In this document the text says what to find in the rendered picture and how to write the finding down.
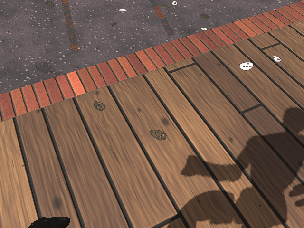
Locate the robot left hand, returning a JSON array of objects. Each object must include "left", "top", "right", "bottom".
[{"left": 29, "top": 217, "right": 70, "bottom": 228}]

